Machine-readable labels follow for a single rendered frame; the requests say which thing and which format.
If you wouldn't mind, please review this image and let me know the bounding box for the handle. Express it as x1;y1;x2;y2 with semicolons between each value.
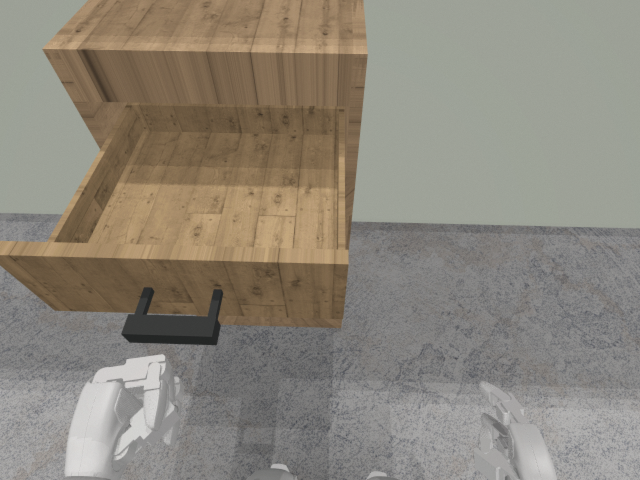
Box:
121;287;223;345

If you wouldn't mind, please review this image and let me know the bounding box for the drawer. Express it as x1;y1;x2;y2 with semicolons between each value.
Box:
0;102;349;319

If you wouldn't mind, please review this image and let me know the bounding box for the left robot hand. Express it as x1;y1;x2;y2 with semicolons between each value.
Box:
64;354;185;480

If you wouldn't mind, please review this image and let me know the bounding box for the cabinet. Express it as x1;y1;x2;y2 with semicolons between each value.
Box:
42;0;368;328

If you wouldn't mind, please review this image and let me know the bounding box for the right robot hand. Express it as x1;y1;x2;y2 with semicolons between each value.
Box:
474;381;557;480

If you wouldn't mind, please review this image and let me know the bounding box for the robot left shin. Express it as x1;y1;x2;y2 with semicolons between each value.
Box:
271;464;290;473

